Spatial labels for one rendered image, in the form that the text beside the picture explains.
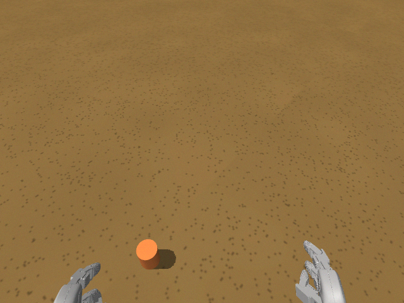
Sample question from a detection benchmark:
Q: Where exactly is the right robot hand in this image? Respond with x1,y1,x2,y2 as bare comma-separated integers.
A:
295,241,346,303

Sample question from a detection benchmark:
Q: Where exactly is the left robot hand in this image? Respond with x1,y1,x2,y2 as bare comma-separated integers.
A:
54,263,106,303

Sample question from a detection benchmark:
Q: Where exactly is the can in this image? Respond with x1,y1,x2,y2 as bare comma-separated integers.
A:
136,239,160,270

